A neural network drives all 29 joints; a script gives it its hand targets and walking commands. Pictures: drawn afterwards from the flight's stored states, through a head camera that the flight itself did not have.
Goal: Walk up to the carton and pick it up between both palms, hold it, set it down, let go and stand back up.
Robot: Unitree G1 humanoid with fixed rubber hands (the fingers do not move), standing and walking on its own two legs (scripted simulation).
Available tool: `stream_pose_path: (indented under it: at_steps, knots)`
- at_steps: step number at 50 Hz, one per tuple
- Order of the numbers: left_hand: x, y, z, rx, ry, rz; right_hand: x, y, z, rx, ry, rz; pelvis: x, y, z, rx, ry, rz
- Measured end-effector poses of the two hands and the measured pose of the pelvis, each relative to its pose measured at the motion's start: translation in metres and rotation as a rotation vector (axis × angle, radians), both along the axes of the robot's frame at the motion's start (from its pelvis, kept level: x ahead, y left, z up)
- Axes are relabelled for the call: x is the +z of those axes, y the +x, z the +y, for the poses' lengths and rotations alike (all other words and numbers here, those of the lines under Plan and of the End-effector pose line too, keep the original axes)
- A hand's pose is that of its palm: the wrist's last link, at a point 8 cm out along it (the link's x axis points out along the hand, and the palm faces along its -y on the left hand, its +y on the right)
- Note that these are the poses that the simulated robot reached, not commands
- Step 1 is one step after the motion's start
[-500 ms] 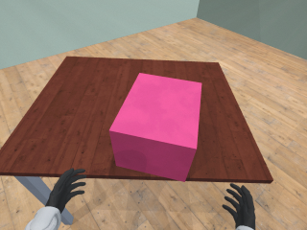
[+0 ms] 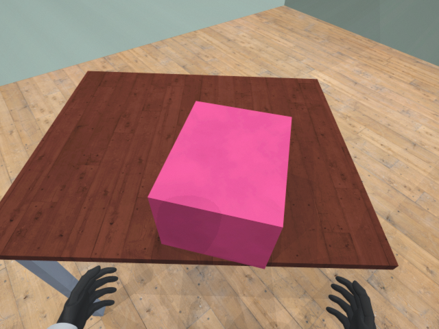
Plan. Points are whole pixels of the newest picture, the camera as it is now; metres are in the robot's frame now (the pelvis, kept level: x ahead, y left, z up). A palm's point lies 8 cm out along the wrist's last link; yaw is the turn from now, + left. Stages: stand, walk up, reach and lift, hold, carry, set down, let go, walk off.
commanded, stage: set down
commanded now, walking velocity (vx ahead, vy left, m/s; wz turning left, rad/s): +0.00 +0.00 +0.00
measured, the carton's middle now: (227, 179) +0.43 +0.02 +0.01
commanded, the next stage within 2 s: let go in 0.72 s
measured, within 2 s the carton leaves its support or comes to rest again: neither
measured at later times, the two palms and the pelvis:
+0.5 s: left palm (74, 327) +0.14 +0.26 -0.04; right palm out of the picture +0.15 -0.20 -0.05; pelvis -0.01 +0.00 +0.00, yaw +0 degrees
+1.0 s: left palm out of the picture +0.13 +0.25 -0.07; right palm out of the picture +0.15 -0.21 -0.07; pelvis +0.00 -0.01 +0.00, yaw +0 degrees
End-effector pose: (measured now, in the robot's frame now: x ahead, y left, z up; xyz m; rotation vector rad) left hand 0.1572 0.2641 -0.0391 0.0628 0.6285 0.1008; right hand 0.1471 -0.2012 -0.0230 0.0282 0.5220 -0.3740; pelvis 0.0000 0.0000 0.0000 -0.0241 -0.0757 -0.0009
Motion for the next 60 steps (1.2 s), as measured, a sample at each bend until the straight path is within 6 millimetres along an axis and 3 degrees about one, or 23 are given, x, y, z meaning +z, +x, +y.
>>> stream_pose_path:
  at_steps: [22,39,60]
  knots:
    - [-0.001,-0.013,-0.002,0.029,0.019,0.039,-0.023,0.005,0.004,0.117,0.02,0.056,0.001,-0.007,-0.004,0.001,0.006,-0.02]
    - [-0.018,-0.022,-0.01,0.063,0.028,0.134,-0.041,0.006,0.003,0.186,0.013,0.13,0.001,-0.003,-0.006,0.001,0.008,-0.015]
    - [-0.031,-0.028,-0.011,0.056,0.112,0.208,-0.06,0.006,-0.014,0.26,-0.03,0.246,0.0,0.001,-0.007,0.002,0.013,0.003]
